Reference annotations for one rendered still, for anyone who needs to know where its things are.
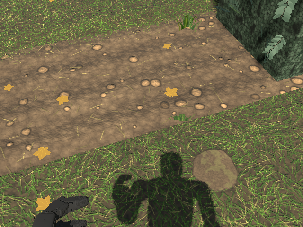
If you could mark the left robot hand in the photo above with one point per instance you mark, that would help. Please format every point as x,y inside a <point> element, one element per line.
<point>58,209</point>

